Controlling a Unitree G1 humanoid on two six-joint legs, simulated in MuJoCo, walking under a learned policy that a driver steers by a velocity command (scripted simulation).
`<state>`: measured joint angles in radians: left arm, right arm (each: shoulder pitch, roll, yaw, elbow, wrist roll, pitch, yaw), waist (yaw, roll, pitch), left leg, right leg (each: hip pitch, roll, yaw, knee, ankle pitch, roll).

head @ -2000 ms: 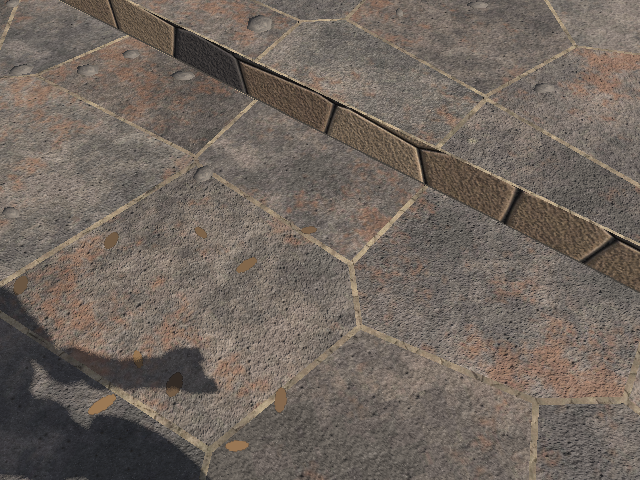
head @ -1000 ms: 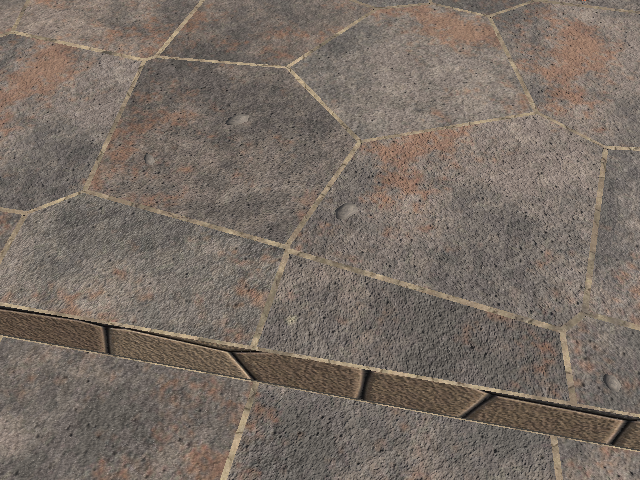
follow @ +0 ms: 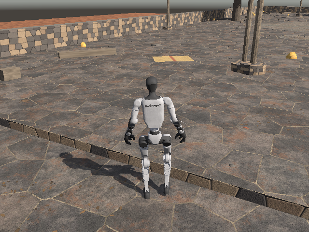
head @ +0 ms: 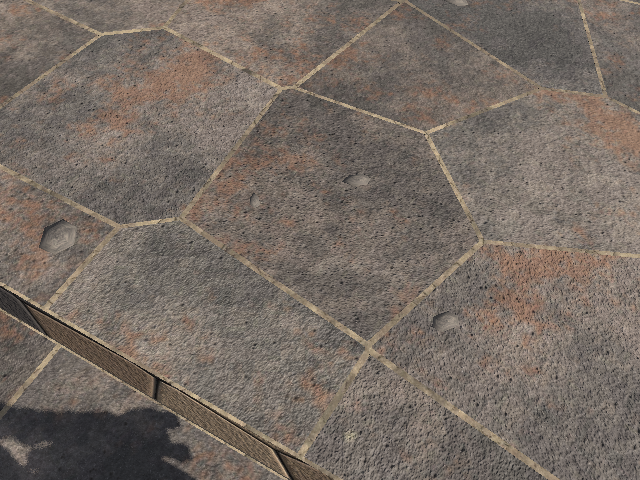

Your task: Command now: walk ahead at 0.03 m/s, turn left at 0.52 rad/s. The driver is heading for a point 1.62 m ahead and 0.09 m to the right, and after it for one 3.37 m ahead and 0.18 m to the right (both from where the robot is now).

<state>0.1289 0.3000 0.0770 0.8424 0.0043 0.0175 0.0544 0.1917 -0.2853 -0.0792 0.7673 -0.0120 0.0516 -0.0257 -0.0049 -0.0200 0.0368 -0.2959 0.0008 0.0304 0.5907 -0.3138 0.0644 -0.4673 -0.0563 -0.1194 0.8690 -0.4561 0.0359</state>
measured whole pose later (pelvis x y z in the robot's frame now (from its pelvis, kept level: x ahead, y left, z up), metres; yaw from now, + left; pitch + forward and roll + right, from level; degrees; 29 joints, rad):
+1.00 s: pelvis +0.01 -0.03 +0.01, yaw +5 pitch -2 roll +0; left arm 0.11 0.25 0.02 1.06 0.01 -0.02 0.02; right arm 0.16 -0.25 -0.04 0.96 -0.01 0.00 -0.03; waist 0.00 0.01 0.04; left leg -0.19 -0.03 -0.04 0.47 -0.24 0.02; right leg -0.18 0.00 0.00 0.46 -0.25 0.01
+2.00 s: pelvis +0.22 +0.01 +0.00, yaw +5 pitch +2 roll +0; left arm 0.09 0.20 -0.01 0.84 -0.05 -0.08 -0.03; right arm 0.56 -0.15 0.02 1.13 0.00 -0.03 -0.02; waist -0.05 -0.02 -0.03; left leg 0.10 -0.06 0.00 0.24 -0.37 0.06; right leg -1.15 -0.11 -0.05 1.97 -0.55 -0.01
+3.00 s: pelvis +0.87 +0.04 +0.15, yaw +4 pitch +2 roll +2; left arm 0.14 0.28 0.04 0.82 -0.01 -0.09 0.00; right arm 0.34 -0.24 -0.04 0.88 -0.01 -0.10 0.03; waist -0.04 -0.04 -0.01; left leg -0.16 -0.08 0.08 0.27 -0.15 0.09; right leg -0.67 -0.13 0.06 1.10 -0.22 -0.02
